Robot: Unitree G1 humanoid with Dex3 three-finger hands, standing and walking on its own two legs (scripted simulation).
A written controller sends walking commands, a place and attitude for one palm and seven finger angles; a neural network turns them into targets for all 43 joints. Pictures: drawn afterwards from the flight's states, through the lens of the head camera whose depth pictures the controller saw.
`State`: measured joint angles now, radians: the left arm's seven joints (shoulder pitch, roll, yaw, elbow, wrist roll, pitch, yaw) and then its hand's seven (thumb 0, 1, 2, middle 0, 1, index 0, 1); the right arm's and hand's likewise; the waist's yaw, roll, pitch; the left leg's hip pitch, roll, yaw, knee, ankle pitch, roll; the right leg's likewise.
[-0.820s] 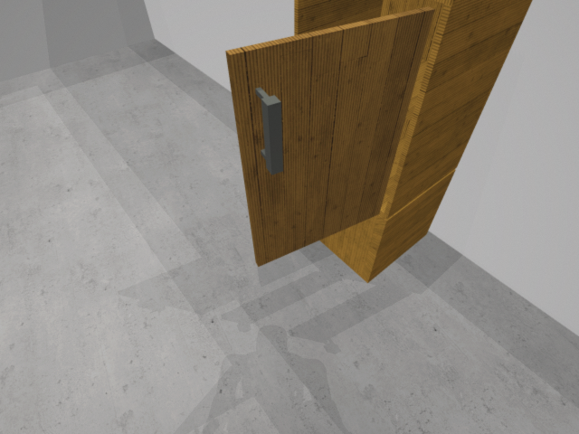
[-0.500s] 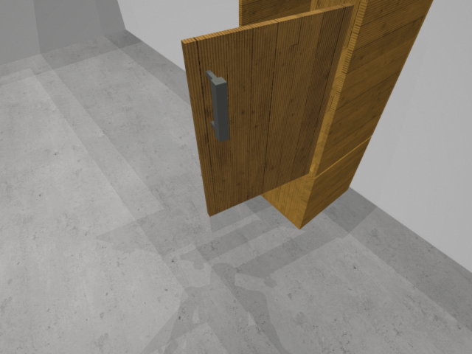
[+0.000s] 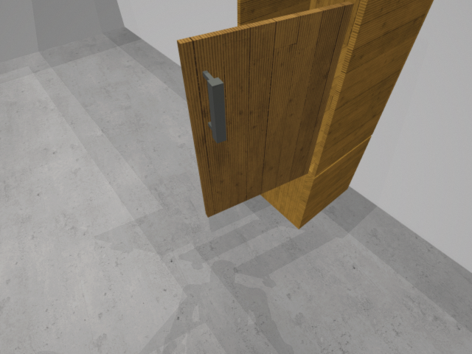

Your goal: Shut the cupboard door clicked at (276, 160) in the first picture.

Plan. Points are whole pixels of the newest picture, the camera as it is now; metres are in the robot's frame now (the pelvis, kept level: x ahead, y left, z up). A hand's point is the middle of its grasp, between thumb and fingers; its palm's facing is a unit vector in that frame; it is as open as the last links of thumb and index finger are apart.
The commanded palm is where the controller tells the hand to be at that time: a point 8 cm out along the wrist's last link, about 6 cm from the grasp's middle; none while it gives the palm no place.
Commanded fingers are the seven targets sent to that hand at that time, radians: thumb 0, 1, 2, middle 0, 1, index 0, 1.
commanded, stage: look at it before walking up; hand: left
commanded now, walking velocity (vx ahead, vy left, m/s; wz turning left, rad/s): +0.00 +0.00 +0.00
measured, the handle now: (213, 107) +0.58 +0.09 +0.10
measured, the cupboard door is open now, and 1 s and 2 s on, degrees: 78 78 78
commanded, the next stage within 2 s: walk to a spot facing it in 0.02 s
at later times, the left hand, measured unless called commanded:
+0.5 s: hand out of the picture +0.04 +0.19 -0.19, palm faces -0.08 -0.98 -0.20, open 7.4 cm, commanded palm none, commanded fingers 0.00 0.90 0.90 -0.20 -0.30 -0.20 -0.30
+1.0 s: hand out of the picture +0.11 +0.13 -0.18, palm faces -0.37 -0.90 -0.24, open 7.4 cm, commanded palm none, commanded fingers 0.00 0.90 0.90 -0.20 -0.30 -0.20 -0.30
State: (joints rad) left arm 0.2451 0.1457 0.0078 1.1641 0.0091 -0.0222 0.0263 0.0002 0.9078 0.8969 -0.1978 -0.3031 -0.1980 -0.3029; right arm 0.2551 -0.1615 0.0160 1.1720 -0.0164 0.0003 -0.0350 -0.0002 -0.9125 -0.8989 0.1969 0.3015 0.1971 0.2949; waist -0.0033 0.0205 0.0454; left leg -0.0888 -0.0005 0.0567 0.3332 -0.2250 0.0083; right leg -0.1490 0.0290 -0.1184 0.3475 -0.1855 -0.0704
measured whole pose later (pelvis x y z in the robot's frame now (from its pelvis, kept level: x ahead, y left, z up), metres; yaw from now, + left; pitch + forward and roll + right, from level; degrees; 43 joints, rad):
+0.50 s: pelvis -0.01 +0.01 -0.01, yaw -8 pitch +0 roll +1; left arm 0.21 0.17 0.08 1.07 0.03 0.06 0.00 0.00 0.91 0.90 -0.20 -0.30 -0.20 -0.30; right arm 0.23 -0.16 -0.03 1.06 -0.02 0.03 -0.05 0.00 -0.91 -0.90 0.20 0.30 0.20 0.30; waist 0.01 -0.01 0.09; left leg -0.18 0.04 0.19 0.51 -0.33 0.02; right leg -0.34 0.06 -0.01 0.66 -0.32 -0.05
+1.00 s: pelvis -0.01 -0.03 -0.01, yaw -26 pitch +2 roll +2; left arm 0.21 0.19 0.07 0.94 0.03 0.03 0.01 0.00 0.90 0.90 -0.20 -0.30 -0.20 -0.30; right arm 0.03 -0.23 -0.06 0.89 0.00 0.04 -0.02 0.00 -0.91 -0.90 0.20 0.30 0.20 0.29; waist 0.04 -0.02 0.13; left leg -0.45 0.02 0.01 0.94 -0.46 -0.07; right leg -0.32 0.05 0.13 0.52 -0.22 -0.03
